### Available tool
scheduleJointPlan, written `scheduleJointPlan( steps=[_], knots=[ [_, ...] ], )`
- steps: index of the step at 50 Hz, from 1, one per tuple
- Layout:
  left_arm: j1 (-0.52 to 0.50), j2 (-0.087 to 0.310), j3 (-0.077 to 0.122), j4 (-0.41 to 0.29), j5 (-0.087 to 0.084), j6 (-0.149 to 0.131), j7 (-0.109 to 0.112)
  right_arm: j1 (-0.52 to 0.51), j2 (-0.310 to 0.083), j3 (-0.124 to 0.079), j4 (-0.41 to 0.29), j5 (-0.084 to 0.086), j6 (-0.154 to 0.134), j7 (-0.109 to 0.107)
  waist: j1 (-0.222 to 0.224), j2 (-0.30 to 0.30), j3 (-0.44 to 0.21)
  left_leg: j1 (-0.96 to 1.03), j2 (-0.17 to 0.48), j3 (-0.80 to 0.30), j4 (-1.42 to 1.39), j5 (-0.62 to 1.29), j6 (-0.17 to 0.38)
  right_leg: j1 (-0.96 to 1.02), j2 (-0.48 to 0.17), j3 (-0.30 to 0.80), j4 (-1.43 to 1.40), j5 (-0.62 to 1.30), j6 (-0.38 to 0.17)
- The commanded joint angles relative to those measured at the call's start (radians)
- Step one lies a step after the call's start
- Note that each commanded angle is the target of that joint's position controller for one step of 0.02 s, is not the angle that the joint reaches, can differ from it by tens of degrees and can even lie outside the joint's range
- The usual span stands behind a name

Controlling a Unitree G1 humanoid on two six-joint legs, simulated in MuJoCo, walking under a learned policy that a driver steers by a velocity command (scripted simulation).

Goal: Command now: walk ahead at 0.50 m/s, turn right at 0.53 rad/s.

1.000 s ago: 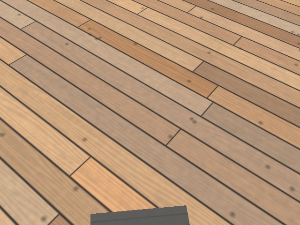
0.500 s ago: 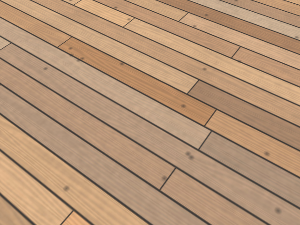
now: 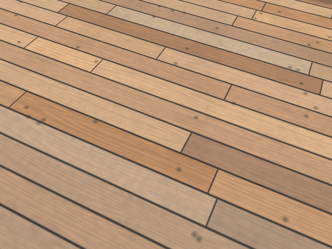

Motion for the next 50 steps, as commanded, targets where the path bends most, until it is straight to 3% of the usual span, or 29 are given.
scheduleJointPlan(
  steps=[1, 3, 6, 9, 12, 15, 16, 17, 18, 19, 20, 21, 22, 23, 24, 25, 26, 28, 30, 33, 36, 37, 38, 39, 40, 41, 44, 50],
  knots=[
    [-0.055, 0.094, 0.032, -0.112, 0.003, -0.005, -0.005, 0.084, -0.098, -0.031, -0.009, -0.009, -0.002, -0.007, -0.060, 0.162, -0.033, 0.314, 0.278, -0.307, -0.281, -0.034, 0.151, -0.338, -0.125, 0.040, 0.065, 0.113, 0.013],
    [-0.061, 0.056, 0.026, -0.122, -0.001, 0.010, -0.011, 0.077, -0.102, -0.037, 0.006, -0.004, -0.011, -0.009, -0.047, 0.156, -0.014, 0.264, 0.266, -0.212, -0.323, 0.054, 0.160, -0.314, -0.135, 0.019, 0.031, 0.143, 0.022],
    [-0.116, 0.035, 0.020, -0.157, 0.008, 0.020, -0.015, 0.089, -0.140, -0.052, 0.032, -0.002, -0.017, -0.013, -0.048, 0.113, 0.010, 0.265, 0.280, -0.116, -0.354, 0.165, 0.182, -0.354, -0.143, 0.017, -0.078, 0.227, 0.039],
    [-0.181, 0.023, 0.012, -0.176, 0.007, 0.013, -0.032, 0.091, -0.165, -0.058, 0.048, 0.000, -0.009, -0.018, -0.067, 0.099, 0.023, 0.283, 0.259, -0.004, -0.360, 0.217, 0.164, -0.328, -0.136, -0.015, -0.247, 0.377, 0.032],
    [-0.283, -0.002, 0.001, -0.212, 0.021, 0.000, -0.049, 0.119, -0.186, -0.059, 0.073, 0.009, 0.009, -0.024, -0.095, 0.081, 0.054, 0.268, 0.238, 0.079, -0.315, 0.423, 0.145, -0.231, -0.090, -0.084, -0.429, 0.440, 0.015],
    [-0.298, 0.026, 0.013, -0.236, 0.023, -0.003, -0.063, 0.144, -0.222, -0.068, 0.098, 0.032, 0.026, -0.026, -0.077, 0.115, 0.020, 0.344, 0.263, 0.090, -0.224, 0.583, 0.121, -0.155, -0.048, -0.102, -0.518, 0.391, -0.022],
    [-0.264, 0.048, 0.023, -0.231, 0.030, -0.003, -0.063, 0.136, -0.236, -0.072, 0.099, 0.041, 0.030, -0.029, -0.049, 0.130, -0.008, 0.363, 0.262, 0.092, -0.160, 0.672, 0.109, -0.097, -0.023, -0.113, -0.544, 0.361, -0.041],
    [-0.177, 0.076, 0.040, -0.207, 0.036, -0.003, -0.061, 0.122, -0.238, -0.072, 0.100, 0.048, 0.034, -0.031, 0.007, 0.124, -0.058, 0.365, 0.242, 0.108, -0.050, 0.725, 0.087, 0.019, 0.007, -0.126, -0.603, 0.395, -0.066],
    [-0.075, 0.120, 0.061, -0.176, 0.040, -0.001, -0.050, 0.133, -0.214, -0.063, 0.103, 0.044, 0.035, -0.032, 0.061, 0.091, -0.119, 0.303, 0.198, 0.139, 0.112, 0.685, 0.050, 0.200, 0.028, -0.128, -0.664, 0.527, -0.093],
    [0.020, 0.199, 0.076, -0.164, 0.051, 0.007, -0.028, 0.162, -0.156, -0.040, 0.079, 0.000, 0.030, -0.031, 0.081, -0.050, -0.235, 0.091, 0.134, 0.154, 0.396, 0.279, -0.004, 0.481, -0.144, 0.062, -0.597, 0.982, -0.148],
    [-0.052, 0.235, 0.054, -0.195, 0.074, 0.006, -0.019, 0.311, -0.066, 0.001, 0.075, -0.019, 0.025, -0.013, -0.034, -0.247, -0.407, -0.182, 0.005, 0.043, 0.741, -0.551, -0.067, 0.726, -0.437, 0.460, -0.581, 1.291, -0.369],
    [-0.042, 0.151, 0.038, -0.201, 0.057, 0.010, -0.030, 0.296, -0.161, -0.018, 0.125, 0.010, 0.031, -0.004, 0.034, -0.105, -0.527, -0.149, 0.037, -0.125, 0.804, -0.537, -0.069, 0.676, -0.420, 0.447, -0.628, 1.154, -0.386],
    [-0.098, 0.122, 0.027, -0.190, 0.046, 0.009, -0.037, 0.197, -0.184, -0.027, 0.098, 0.039, 0.040, -0.002, 0.029, -0.080, -0.367, -0.224, 0.069, -0.098, 0.794, -0.494, -0.066, 0.573, -0.358, 0.310, -0.657, 1.055, -0.343],
    [-0.148, 0.091, 0.018, -0.175, 0.032, 0.007, -0.039, 0.143, -0.164, -0.022, 0.092, 0.031, 0.048, -0.013, 0.008, -0.017, -0.252, -0.255, 0.096, -0.081, 0.724, -0.434, -0.066, 0.451, -0.300, 0.237, -0.691, 0.934, -0.290],
    [-0.191, 0.068, 0.010, -0.169, 0.032, 0.006, -0.036, 0.125, -0.159, -0.024, 0.098, 0.018, 0.061, -0.026, -0.017, -0.003, -0.185, -0.218, 0.116, -0.083, 0.659, -0.378, -0.072, 0.324, -0.271, 0.193, -0.728, 0.854, -0.261],
    [-0.228, 0.069, 0.010, -0.166, 0.041, 0.006, -0.036, 0.152, -0.152, -0.025, 0.109, 0.015, 0.079, -0.034, -0.055, -0.023, -0.158, -0.117, 0.119, -0.080, 0.611, -0.326, -0.080, 0.193, -0.243, 0.144, -0.770, 0.817, -0.245],
    [-0.255, 0.077, 0.013, -0.162, 0.054, 0.004, -0.036, 0.185, -0.135, -0.023, 0.122, 0.011, 0.092, -0.041, -0.078, -0.042, -0.155, -0.045, 0.107, -0.065, 0.567, -0.284, -0.088, 0.116, -0.231, 0.114, -0.797, 0.787, -0.243],
    [-0.283, 0.069, 0.014, -0.147, 0.061, -0.003, -0.031, 0.200, -0.108, -0.016, 0.133, 0.004, 0.104, -0.053, -0.091, -0.058, -0.159, 0.026, 0.098, -0.056, 0.446, -0.250, -0.097, 0.058, -0.217, 0.077, -0.820, 0.741, -0.248],
    [-0.284, 0.065, 0.013, -0.126, 0.059, -0.001, -0.022, 0.158, -0.095, -0.010, 0.130, -0.001, 0.109, -0.058, -0.073, -0.066, -0.163, 0.064, 0.099, -0.061, 0.327, -0.180, -0.089, 0.054, -0.211, 0.070, -0.837, 0.601, -0.236],
    [-0.278, 0.058, 0.007, -0.092, 0.057, 0.012, -0.012, 0.104, -0.107, -0.014, 0.126, 0.002, 0.116, -0.055, -0.052, -0.080, -0.132, 0.116, 0.087, -0.057, 0.204, -0.097, -0.072, 0.031, -0.203, 0.092, -0.870, 0.278, -0.211],
    [-0.273, 0.014, -0.012, -0.059, 0.047, 0.019, -0.014, 0.099, -0.096, -0.011, 0.134, -0.020, 0.110, -0.045, -0.075, -0.046, -0.068, 0.231, 0.072, -0.046, -0.018, 0.027, -0.033, -0.032, -0.145, 0.085, -0.848, -0.004, -0.123],
    [-0.235, -0.003, -0.019, -0.040, 0.054, 0.018, -0.015, 0.094, -0.123, -0.012, 0.125, -0.027, 0.105, -0.046, -0.062, -0.003, -0.046, 0.249, 0.131, -0.112, -0.078, 0.083, -0.008, -0.045, -0.110, 0.071, -0.812, -0.048, -0.074],
    [-0.175, 0.009, -0.012, -0.034, 0.057, 0.016, -0.017, 0.056, -0.201, -0.029, 0.121, -0.015, 0.105, -0.051, 0.004, 0.115, -0.013, 0.188, 0.166, -0.137, -0.074, 0.012, 0.028, -0.043, -0.044, 0.014, -0.781, -0.032, -0.035],
    [-0.201, 0.013, -0.012, -0.029, 0.058, 0.020, -0.011, 0.043, -0.161, -0.026, 0.136, -0.009, 0.102, -0.046, -0.010, 0.162, -0.007, 0.060, 0.139, -0.132, -0.113, -0.193, 0.039, 0.067, -0.015, -0.036, -0.745, 0.051, -0.010],
    [-0.229, 0.027, -0.008, -0.030, 0.054, 0.024, -0.006, 0.031, -0.117, -0.014, 0.137, -0.014, 0.095, -0.042, -0.019, 0.156, 0.005, 0.006, 0.121, -0.125, -0.142, -0.250, 0.021, 0.126, -0.020, -0.038, -0.716, 0.106, -0.010],
    [-0.231, 0.022, -0.007, -0.024, 0.050, 0.029, 0.000, 0.019, -0.101, -0.008, 0.143, -0.019, 0.088, -0.040, -0.015, 0.156, 0.000, -0.002, 0.113, -0.116, -0.146, -0.218, 0.002, 0.153, -0.027, -0.035, -0.705, 0.142, -0.019],
    [-0.213, 0.022, -0.005, 0.003, 0.053, 0.036, 0.005, 0.035, -0.097, -0.004, 0.166, -0.007, 0.068, -0.038, -0.026, 0.116, -0.025, 0.071, 0.097, -0.094, -0.107, -0.058, -0.016, 0.161, -0.038, -0.026, -0.701, 0.247, -0.032],
    [-0.216, 0.018, -0.002, 0.060, 0.039, 0.032, 0.006, 0.052, -0.101, -0.002, 0.212, 0.000, 0.074, -0.045, -0.043, 0.053, -0.059, 0.149, 0.080, -0.073, -0.070, 0.100, -0.005, 0.194, -0.043, -0.032, -0.685, 0.406, -0.025]
  ],
)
